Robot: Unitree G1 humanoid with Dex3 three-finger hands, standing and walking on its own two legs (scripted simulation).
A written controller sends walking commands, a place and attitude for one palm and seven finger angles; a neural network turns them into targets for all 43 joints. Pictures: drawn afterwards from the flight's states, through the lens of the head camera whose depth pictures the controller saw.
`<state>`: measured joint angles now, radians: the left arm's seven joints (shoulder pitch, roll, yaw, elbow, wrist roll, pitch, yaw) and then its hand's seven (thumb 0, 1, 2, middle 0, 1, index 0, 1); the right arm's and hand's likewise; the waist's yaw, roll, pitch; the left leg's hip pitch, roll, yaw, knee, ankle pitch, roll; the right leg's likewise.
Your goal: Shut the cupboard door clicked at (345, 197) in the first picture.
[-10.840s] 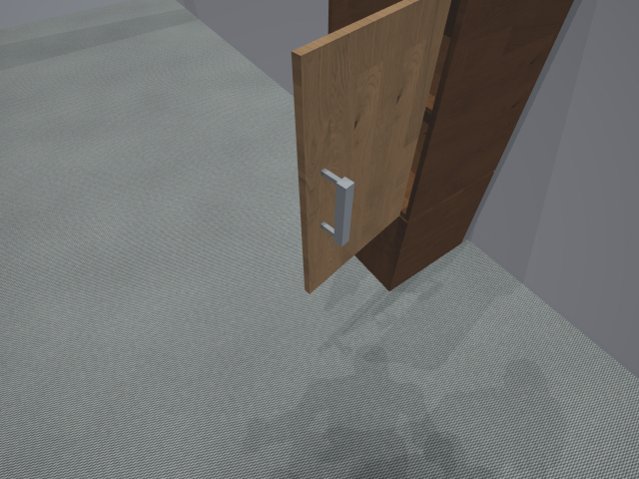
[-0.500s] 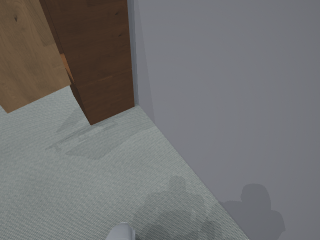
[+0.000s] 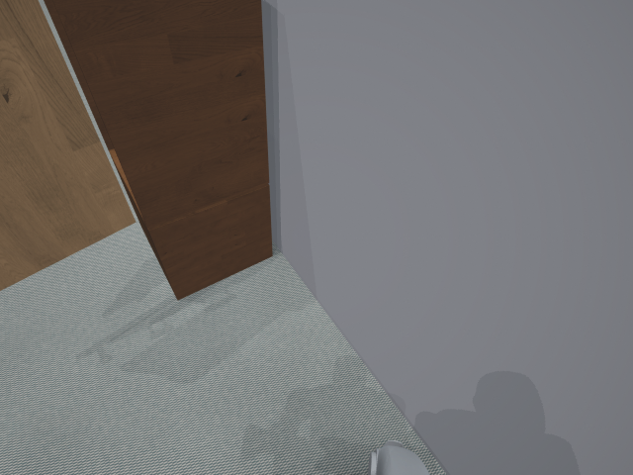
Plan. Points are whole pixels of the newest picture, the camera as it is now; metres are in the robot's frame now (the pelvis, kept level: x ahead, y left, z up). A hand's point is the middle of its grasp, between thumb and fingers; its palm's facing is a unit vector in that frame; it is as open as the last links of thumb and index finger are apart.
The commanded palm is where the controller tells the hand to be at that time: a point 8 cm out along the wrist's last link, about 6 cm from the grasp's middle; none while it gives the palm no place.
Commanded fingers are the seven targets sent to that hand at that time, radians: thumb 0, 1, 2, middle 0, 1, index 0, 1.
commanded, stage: turn to face it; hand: left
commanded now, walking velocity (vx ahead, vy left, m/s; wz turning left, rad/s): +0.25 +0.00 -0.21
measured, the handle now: out of the picture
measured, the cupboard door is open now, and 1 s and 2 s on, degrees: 100 100 100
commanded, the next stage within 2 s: take the last steps up to it in 1.46 s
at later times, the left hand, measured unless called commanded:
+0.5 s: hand (225, 419) +0.23 +0.15 -0.18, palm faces +0.19 -0.97 -0.15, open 7.1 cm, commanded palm none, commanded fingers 0.00 0.90 0.90 -0.20 -0.30 -0.20 -0.30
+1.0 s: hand (181, 446) +0.18 +0.21 -0.17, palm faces +0.43 -0.86 -0.27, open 7.4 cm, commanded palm none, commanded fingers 0.00 0.90 0.90 -0.20 -0.30 -0.20 -0.30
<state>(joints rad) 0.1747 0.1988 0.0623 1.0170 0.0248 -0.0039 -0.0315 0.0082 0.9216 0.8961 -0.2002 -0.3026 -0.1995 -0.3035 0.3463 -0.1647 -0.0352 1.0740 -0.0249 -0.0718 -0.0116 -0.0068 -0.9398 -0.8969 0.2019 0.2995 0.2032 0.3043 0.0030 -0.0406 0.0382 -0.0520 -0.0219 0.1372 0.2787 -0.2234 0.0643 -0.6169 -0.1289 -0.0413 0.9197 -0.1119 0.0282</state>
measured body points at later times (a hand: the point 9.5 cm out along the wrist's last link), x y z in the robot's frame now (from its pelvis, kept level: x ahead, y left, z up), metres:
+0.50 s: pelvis +0.15 -0.04 -0.01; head +0.17 -0.01 +0.43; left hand +0.22 +0.20 -0.17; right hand +0.24 -0.28 -0.15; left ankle +0.18 +0.07 -0.72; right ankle +0.17 -0.14 -0.75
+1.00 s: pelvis +0.20 -0.03 -0.01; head +0.24 +0.00 +0.44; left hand +0.16 +0.25 -0.15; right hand +0.36 -0.23 -0.15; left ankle +0.20 +0.07 -0.75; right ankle +0.25 -0.19 -0.71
